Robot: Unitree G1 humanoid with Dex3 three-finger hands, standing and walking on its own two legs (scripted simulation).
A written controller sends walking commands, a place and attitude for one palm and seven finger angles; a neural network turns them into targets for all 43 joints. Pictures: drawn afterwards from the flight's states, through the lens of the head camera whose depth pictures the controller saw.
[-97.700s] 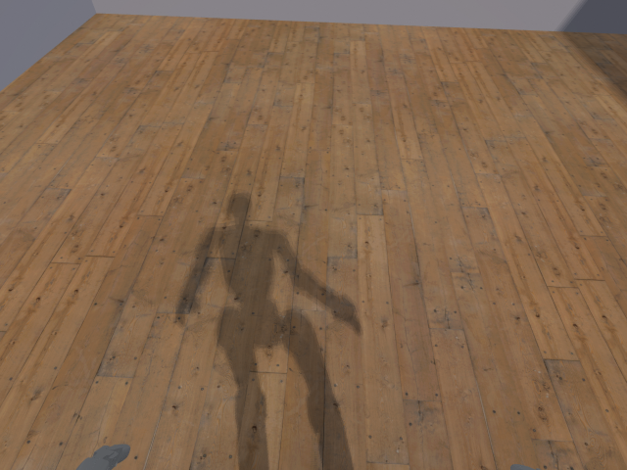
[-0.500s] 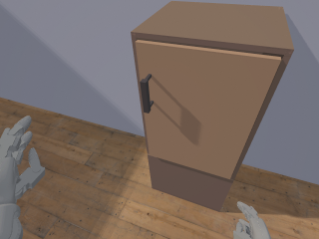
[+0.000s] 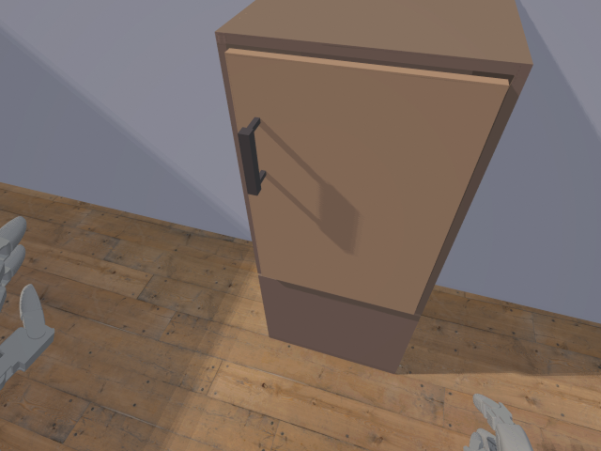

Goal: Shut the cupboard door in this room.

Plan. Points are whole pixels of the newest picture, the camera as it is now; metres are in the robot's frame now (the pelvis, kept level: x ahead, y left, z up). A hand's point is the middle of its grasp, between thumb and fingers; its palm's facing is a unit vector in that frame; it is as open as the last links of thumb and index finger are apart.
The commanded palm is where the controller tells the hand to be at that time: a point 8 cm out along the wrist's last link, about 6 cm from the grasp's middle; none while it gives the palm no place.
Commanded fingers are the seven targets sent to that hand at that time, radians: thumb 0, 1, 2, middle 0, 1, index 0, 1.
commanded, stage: step back with the hand held close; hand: left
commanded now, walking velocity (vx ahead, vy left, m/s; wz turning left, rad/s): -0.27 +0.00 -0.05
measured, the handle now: (254, 157) +0.58 +0.12 +0.08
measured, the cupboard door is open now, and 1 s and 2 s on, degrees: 0 0 0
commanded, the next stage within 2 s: stop stepping back and stand still in 1.14 s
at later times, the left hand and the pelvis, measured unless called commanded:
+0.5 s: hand out of the picture +0.14 +0.28 +0.16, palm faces +0.46 -0.76 -0.46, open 7.4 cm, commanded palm +0.09 +0.31 +0.18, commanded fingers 0.00 0.90 0.90 -0.20 -0.30 -0.20 -0.30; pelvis -0.07 +0.01 -0.02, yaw -2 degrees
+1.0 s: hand out of the picture +0.07 +0.30 +0.19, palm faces +0.55 -0.70 -0.47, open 7.4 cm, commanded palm +0.02 +0.32 +0.18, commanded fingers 0.00 0.90 0.90 -0.20 -0.30 -0.20 -0.30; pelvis -0.11 +0.01 -0.02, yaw +1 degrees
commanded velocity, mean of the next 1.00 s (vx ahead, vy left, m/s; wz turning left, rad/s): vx -0.34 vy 0.00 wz -0.03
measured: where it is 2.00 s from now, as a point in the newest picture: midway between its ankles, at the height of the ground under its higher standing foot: outside the picture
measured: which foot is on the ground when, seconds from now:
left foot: down 0.00-1.00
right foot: down 0.00-0.88, up 0.90-1.00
